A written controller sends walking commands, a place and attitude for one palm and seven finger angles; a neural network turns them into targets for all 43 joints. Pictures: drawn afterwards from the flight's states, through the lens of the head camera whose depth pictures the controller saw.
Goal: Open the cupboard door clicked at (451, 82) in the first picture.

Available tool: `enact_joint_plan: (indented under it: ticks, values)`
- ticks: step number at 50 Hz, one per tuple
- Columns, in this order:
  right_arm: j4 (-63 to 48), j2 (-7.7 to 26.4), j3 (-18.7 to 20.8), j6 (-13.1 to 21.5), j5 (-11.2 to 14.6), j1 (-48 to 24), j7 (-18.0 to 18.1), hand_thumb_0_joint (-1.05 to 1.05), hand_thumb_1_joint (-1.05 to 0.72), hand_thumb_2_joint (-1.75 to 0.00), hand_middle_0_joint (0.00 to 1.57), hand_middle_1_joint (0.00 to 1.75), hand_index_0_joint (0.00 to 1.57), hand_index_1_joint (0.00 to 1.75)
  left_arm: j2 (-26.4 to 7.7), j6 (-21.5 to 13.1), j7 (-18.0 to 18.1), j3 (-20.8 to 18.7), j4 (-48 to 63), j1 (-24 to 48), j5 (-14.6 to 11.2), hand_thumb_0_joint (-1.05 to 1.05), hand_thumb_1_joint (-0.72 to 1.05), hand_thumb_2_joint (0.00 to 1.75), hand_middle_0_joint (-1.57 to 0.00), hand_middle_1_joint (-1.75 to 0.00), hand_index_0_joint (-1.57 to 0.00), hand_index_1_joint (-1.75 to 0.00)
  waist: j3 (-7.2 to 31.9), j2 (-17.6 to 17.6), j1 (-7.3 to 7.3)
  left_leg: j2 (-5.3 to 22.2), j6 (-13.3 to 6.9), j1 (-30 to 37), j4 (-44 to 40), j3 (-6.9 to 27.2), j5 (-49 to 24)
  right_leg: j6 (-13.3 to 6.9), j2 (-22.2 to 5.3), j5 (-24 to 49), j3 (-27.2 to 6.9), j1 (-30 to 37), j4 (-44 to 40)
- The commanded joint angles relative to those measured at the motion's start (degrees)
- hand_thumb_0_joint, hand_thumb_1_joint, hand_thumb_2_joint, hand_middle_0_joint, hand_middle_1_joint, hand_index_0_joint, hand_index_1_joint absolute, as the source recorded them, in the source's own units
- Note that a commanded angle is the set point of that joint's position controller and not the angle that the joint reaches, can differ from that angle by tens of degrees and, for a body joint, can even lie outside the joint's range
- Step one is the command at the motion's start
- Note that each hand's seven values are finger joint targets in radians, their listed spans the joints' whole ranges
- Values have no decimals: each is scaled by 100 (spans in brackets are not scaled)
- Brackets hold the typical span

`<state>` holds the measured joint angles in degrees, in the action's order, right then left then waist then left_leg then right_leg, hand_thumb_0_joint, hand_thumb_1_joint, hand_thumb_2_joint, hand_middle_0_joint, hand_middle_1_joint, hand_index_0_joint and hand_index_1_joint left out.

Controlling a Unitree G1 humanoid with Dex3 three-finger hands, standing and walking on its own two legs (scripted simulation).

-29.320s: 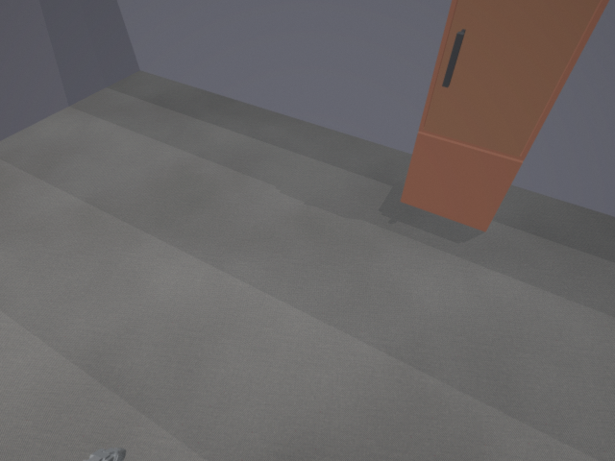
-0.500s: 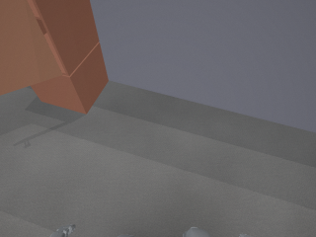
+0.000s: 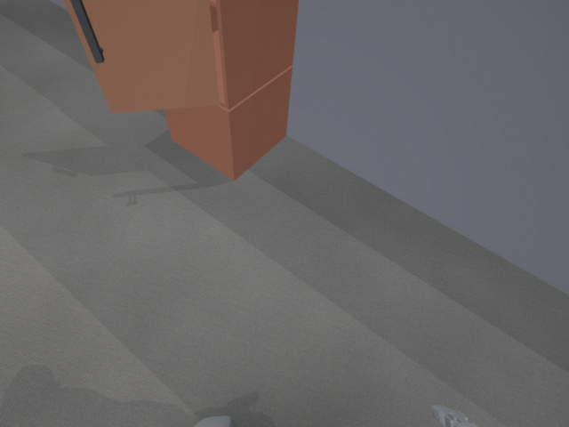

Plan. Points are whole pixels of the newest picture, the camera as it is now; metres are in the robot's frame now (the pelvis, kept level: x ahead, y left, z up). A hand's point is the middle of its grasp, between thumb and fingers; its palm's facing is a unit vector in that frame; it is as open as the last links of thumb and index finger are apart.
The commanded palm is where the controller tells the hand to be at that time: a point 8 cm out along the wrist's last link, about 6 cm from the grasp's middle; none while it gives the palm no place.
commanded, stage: turn to face it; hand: left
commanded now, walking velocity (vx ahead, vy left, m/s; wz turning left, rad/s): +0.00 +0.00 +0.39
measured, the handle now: (88, 26) +1.00 +0.59 -0.03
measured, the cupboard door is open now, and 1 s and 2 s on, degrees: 49 49 49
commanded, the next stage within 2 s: take the last steps up to it in 0.40 s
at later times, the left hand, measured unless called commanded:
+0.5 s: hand out of the picture +0.04 +0.16 -0.14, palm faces +0.19 -0.95 -0.24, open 7.3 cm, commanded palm none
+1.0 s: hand out of the picture +0.09 +0.23 -0.14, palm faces +0.29 -0.94 -0.20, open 7.3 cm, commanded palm none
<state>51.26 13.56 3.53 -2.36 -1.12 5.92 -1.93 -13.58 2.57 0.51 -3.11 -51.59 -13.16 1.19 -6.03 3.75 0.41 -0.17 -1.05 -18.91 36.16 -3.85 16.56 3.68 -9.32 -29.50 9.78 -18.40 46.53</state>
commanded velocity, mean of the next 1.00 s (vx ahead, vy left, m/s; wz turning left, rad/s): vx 0.16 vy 0.06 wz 0.20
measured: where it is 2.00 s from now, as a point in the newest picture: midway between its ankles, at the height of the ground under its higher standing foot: (232, 343)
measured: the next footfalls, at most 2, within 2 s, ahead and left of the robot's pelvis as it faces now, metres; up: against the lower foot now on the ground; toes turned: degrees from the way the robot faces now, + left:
right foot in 0.34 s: +0.04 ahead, -0.15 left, +0.00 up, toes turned +4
left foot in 0.70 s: +0.03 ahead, +0.10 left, +0.00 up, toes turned +18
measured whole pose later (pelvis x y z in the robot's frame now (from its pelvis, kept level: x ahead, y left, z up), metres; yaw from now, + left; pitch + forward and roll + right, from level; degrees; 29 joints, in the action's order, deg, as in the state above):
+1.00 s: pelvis +0.07 +0.02 +0.02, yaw +16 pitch +0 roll +0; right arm 61.0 8.3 0.4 2.6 -1.4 20.3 0.7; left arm -12.0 0.7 -1.0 -2.6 -57.7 -9.8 1.7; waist -2.7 1.2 0.1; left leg -3.3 -3.8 -2.6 17.4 -2.7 14.9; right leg 1.2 -5.6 -16.8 3.8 -29.0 51.0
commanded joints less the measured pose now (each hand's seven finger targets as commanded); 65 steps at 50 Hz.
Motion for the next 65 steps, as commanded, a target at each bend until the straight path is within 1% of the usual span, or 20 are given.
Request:
enact_joint_plan:
  ticks: [1,5,14,15,17,20,25,29,33,35,36,38,44,52,55,56,58,59,61,65]
  values:
    - [-164,1357,309,141,-47,954,295,0,-90,-90,20,30,20,30,-523,-114,67,-156,662,670,-41,0,90,90,-20,-30,-20,-30,1094,-1567,-502,2001,-1204,1486,-1399,2388,-3338,48,211,-317,-1030,-1649,1996]
    - [-270,1036,161,192,-45,359,310,0,-90,-90,20,30,20,30,-454,-67,-12,-164,354,264,-36,0,90,90,-20,-30,-20,-30,926,-1178,-106,1419,-854,1018,-1573,1556,-2720,56,368,430,-916,-1041,1434]
    - [-151,978,193,103,-17,254,263,0,-90,-90,20,30,20,30,-395,-167,9,-120,217,-135,-55,0,90,90,-20,-30,-20,-30,906,-1216,44,1092,-640,359,-1257,1757,-1967,-67,849,1236,-587,671,-1366]
    - [-154,864,181,103,13,212,254,0,-90,-90,20,30,20,30,-467,-218,33,-145,163,-340,-57,0,90,90,-20,-30,-20,-30,1001,-1004,157,901,-455,106,-962,1688,-1639,-103,716,1717,-679,1224,-2146]
    - [-311,299,87,113,78,252,187,0,-90,-90,20,30,20,30,-1221,-307,95,-267,121,-454,63,0,90,90,-20,-30,-20,-30,811,1202,199,-359,245,-1193,915,459,1266,-992,-1387,2503,-2741,1753,-3085]
    - [-119,493,173,-36,30,97,174,0,-90,-90,20,30,20,30,-861,-316,138,-174,214,-12,15,0,90,90,-20,-30,-20,-30,435,987,67,4,268,-1270,2972,733,1272,-1359,-1138,3327,-2140,999,-2913]
    - [70,160,56,-1,66,24,134,0,-90,-90,20,30,20,30,-745,-363,135,-156,76,-225,41,0,90,90,-20,-30,-20,-30,576,635,118,16,392,-824,1740,258,1059,-1154,-785,4692,-1133,1449,-2526]
    - [66,117,9,107,43,-120,87,0,-90,-90,20,30,20,30,-921,-404,83,-271,-191,-580,61,0,90,90,-20,-30,-20,-30,534,688,312,18,338,-522,569,9,1017,-1185,-1072,3478,-1404,1601,-2668]
    - [311,281,0,272,3,629,106,0,-90,-90,20,30,20,30,-912,-388,-11,-304,-247,-287,-13,0,90,90,-20,-30,-20,-30,610,279,-95,-89,140,1174,-1267,-173,16,-739,-737,2067,-892,595,-2014]
    - [467,1209,217,297,-114,1626,197,0,-90,-90,20,30,20,30,-282,-347,-104,-175,101,50,-56,0,90,90,-20,-30,-20,-30,753,-2210,-552,1980,-986,2542,-2044,2665,-117,-171,493,-516,100,-1640,515]
    - [600,1149,188,286,-98,1941,255,0,-90,-90,20,30,20,30,-346,-317,-62,-119,236,682,36,0,90,90,-20,-30,-20,-30,605,-1923,-753,2167,-1313,2113,-2289,3006,111,-278,451,-748,-507,-1981,1371]
    - [465,809,73,367,-60,1580,340,0,-90,-90,20,30,20,30,-296,-351,-126,-128,136,769,16,0,90,90,-20,-30,-20,-30,271,-1343,-445,1835,-1290,1685,-2402,2583,134,-357,271,138,-924,-2202,1975]
    - [654,446,-85,604,5,1651,357,0,-90,-90,20,30,20,30,-164,-361,-172,-26,-249,316,33,0,90,90,-20,-30,-20,-30,499,-881,-111,1239,-1031,1965,-2322,1199,-2362,-244,326,1196,-670,-1694,1247]
    - [1055,340,-106,588,-42,2065,339,0,-90,-90,20,30,20,30,-18,-373,-183,37,37,1103,15,0,90,90,-20,-30,-20,-30,-109,-865,-223,1330,-1046,1382,-2417,1109,-1765,-330,477,1381,-458,-914,-504]
    - [1166,341,-106,575,-40,1960,352,0,-90,-90,20,30,20,30,-79,-416,-187,-41,-90,579,18,0,90,90,-20,-30,-20,-30,16,-627,76,1160,-854,982,-1804,943,-1682,-430,685,1613,-339,291,-1291]
    - [1181,321,-107,586,-6,1911,349,0,-90,-90,20,30,20,30,-222,-463,-172,-109,-278,-61,28,0,90,90,-20,-30,-20,-30,265,-351,358,874,-677,605,-1004,747,-1699,-506,694,1767,-450,1310,-1685]
    - [923,23,-104,646,89,1988,288,0,-90,-90,20,30,20,30,-1098,-544,-73,-341,-714,-1640,37,0,90,90,-20,-30,-20,-30,1253,1409,770,-297,-113,-1429,1993,-90,1332,-1477,-1661,1506,-3600,3602,-2885]
    - [897,271,-30,558,60,1731,282,0,-90,-90,20,30,20,30,-978,-544,-14,-318,-682,-1505,-48,0,90,90,-20,-30,-20,-30,984,1131,692,28,-96,-1570,3065,405,1655,-1660,-1973,789,-4090,2793,-3426]
    - [807,29,-10,476,4,1130,216,0,-90,-90,20,30,20,30,-440,-547,30,-171,-460,-603,-44,0,90,90,-20,-30,-20,-30,-81,184,346,530,-35,-1746,3280,677,526,-1488,-1536,217,-3089,1111,-3755]
    - [1037,-350,-42,317,-55,1596,123,0,-90,-90,20,30,20,30,-29,-717,14,-63,-575,-519,-19,0,90,90,-20,-30,-20,-30,247,204,-37,628,217,-1065,2336,297,-309,-1119,-789,1709,-1381,600,-3856]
